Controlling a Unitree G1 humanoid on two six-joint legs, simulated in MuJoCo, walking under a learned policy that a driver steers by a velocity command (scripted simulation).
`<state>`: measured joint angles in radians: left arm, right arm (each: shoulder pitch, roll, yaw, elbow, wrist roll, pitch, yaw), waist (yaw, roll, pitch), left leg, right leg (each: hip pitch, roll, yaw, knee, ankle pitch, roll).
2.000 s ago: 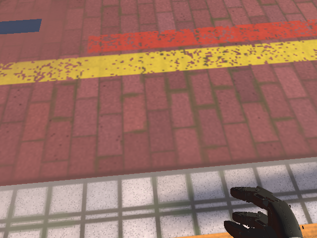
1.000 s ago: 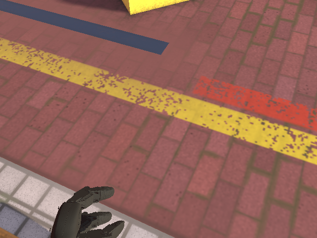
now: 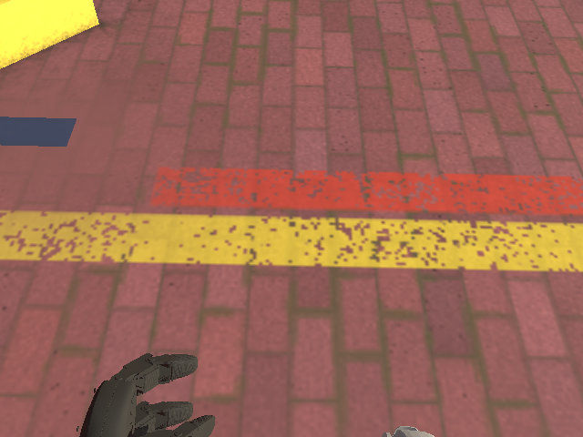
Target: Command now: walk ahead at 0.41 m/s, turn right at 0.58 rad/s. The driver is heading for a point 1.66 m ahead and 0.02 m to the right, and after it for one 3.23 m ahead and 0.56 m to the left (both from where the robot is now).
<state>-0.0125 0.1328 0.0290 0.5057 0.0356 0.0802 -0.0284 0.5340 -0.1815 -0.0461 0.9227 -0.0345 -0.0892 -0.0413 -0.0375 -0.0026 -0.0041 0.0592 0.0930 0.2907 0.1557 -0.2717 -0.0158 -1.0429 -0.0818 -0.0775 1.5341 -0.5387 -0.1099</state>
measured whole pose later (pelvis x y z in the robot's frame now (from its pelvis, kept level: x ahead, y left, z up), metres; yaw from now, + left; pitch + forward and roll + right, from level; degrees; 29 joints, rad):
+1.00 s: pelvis +0.58 -0.18 +0.12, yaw -16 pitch +2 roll +2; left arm 0.09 0.22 0.02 0.68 0.04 -0.05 -0.03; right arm 0.47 -0.20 -0.03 0.87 0.00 -0.09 0.01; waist -0.06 -0.05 0.00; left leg -0.05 -0.09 0.04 0.25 -0.24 0.08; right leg -0.67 -0.08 0.03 0.76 -0.06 -0.01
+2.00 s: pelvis +1.09 -0.22 +0.12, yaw +17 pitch +2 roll +0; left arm 0.12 0.26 0.04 0.71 0.04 -0.02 -0.02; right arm 0.41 -0.26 -0.07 0.80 0.00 -0.04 0.01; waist -0.05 -0.04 0.02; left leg -0.10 -0.15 -0.08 0.31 -0.23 0.13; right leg -0.68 -0.11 0.04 0.86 -0.12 0.05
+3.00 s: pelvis +1.48 -0.04 +0.12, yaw +37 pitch +0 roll +0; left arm 0.22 0.22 0.02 0.89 0.02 0.02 0.02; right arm 0.26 -0.19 0.00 0.89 -0.02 -0.05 -0.01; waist 0.00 -0.03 0.04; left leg -0.24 -0.06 0.06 0.37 -0.13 0.09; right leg -0.40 -0.04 0.00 0.74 -0.32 0.01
